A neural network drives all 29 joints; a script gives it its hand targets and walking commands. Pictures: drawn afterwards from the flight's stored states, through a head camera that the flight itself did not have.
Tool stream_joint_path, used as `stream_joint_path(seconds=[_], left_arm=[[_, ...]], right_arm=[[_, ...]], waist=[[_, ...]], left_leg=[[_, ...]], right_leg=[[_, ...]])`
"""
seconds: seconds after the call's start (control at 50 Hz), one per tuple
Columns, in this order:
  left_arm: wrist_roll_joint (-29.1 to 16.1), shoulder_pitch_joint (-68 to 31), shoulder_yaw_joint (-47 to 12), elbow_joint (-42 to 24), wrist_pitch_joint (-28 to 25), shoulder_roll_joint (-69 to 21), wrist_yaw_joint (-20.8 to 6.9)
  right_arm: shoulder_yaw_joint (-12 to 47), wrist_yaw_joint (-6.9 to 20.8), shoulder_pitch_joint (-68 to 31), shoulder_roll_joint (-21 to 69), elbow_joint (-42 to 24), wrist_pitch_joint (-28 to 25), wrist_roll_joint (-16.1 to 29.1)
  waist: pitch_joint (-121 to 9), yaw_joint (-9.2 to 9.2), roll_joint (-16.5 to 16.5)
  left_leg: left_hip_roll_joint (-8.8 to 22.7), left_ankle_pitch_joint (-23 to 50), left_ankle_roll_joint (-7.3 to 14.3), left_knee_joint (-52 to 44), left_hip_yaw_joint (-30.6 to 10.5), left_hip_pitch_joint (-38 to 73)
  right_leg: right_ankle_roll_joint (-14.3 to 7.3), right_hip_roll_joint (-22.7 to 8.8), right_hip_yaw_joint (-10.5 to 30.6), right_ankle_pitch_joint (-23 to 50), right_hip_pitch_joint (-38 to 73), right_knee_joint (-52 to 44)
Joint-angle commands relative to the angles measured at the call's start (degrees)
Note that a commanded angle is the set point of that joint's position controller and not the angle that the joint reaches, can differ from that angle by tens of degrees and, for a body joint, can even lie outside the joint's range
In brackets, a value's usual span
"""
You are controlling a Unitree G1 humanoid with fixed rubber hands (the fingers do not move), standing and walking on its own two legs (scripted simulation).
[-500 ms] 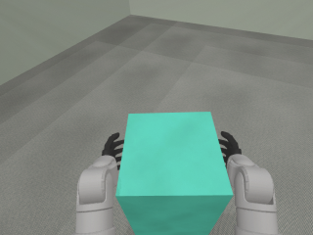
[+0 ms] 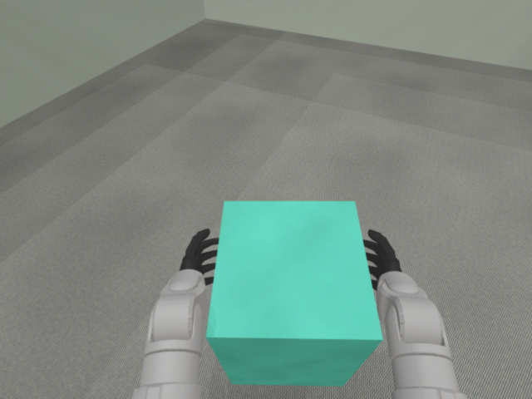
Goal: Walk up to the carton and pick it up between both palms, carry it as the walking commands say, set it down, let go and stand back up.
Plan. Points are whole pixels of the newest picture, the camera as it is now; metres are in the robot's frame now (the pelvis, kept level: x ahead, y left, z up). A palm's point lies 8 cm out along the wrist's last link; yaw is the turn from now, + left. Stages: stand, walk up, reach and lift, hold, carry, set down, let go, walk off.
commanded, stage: set down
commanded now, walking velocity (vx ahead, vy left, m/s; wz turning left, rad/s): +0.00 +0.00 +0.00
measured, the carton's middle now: (288, 300) +0.28 +0.00 -0.04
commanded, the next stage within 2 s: none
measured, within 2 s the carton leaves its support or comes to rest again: neither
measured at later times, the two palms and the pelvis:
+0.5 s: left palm (200, 276) +0.31 +0.15 -0.01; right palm (375, 274) +0.31 -0.15 -0.01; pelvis +0.00 -0.01 -0.01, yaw -2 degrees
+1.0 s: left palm (207, 290) +0.33 +0.15 -0.10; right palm (358, 288) +0.34 -0.15 -0.10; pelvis -0.01 +0.00 -0.05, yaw -1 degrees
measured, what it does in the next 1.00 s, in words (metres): lowers itself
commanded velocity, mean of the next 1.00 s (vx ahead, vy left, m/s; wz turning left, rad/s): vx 0.00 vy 0.00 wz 0.00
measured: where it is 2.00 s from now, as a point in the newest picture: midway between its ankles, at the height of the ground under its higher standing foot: outside the picture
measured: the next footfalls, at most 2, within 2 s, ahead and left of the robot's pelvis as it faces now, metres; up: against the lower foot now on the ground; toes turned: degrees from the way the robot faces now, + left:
none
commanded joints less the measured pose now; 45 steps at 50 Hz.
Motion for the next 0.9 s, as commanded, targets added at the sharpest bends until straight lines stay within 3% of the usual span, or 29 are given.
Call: stream_joint_path(seconds=[0.0,0.06,0.12,0.26,0.36,0.46,0.54,0.64,0.88], left_arm=[[-10.79,-25.14,-30.12,0.71,-1.04,-48.96,-11.54],[-9.6,-33.74,-25.7,6.46,-1.92,-51.02,-12.86],[-9.07,-40.66,-22.9,12.27,-3.07,-53.34,-13.94],[-4.13,-42.88,-13.33,21.77,-5.9,-52.2,-14.67],[-2.21,-42.23,-11.09,22.16,-9.83,-49.75,-14.34],[-2.45,-41.54,-13.45,21.1,-14.55,-50.33,-13.81],[-2.34,-39.52,-15.44,21.18,-18.16,-51.04,-13.61],[-1.48,-37.85,-16.37,22.19,-22.37,-51.58,-13.23],[-0.3,-40.91,-16.13,24.64,-28.63,-51.26,-12.86]], right_arm=[[30.27,13.02,-30.48,46.09,-0.5,-0.92,10.53],[25.49,14.64,-36.59,48.31,7.48,-1.39,8.04],[21.4,15.66,-42.58,50.93,14.05,-2.91,6.65],[12.63,15.56,-45.25,52.49,24.94,-6.5,2.05],[11.12,14.33,-44.28,52.2,25.76,-10.36,0.29],[13.88,13.22,-43.65,53.21,23.97,-15.3,0.91],[15.73,12.44,-41.45,53.16,23.15,-18.93,0.84],[16.33,12.28,-39.72,52.36,24.13,-22.98,0.01],[17.33,12.49,-43.59,52.32,27.29,-29.23,-0.38]], waist=[[-12.43,1.24,2.66],[-7.62,1.51,1.04],[-6.92,1.24,0.85],[-5.71,2.01,0.35],[-10.47,2.62,0.42],[-17.96,3.43,0.5],[-22.17,2.86,0.3],[-25.64,2.11,0.48],[-35.35,2.35,0.67]], left_leg=[[-3.89,-1.33,-1.15,-2.11,-7.28,12.4],[-3.69,-10.5,-0.32,-2.71,-7.19,9.66],[-3.33,-13.42,0.16,-2.4,-7.44,9.1],[-3.23,-7.2,0.58,-0.5,-6.26,7.6],[-3.24,-0.03,0.91,2.13,-5.84,4.73],[-4.03,6.49,1.0,5.46,-5.69,3.18],[-4.67,10.02,0.84,7.66,-5.91,1.18],[-5.13,11.62,0.58,10.57,-6.54,-3.59],[-6.04,9.62,0.14,19.38,-6.89,-16.82]], right_leg=[[-1.98,2.75,5.45,-1.64,-2.03,-5.45],[-2.58,2.14,5.49,-9.8,-3.52,-5.63],[-3.05,1.98,5.44,-12.34,-4.12,-4.75],[-2.98,1.6,5.92,-8.2,-5.63,-3.82],[-1.95,2.07,6.19,0.1,-5.39,-0.36],[-1.11,2.77,6.35,6.92,-6.19,3.09],[-0.54,3.47,6.05,10.77,-7.82,5.31],[-0.4,4.38,5.49,11.78,-12.32,8.55],[0.01,5.64,4.55,8.43,-24.95,17.93]])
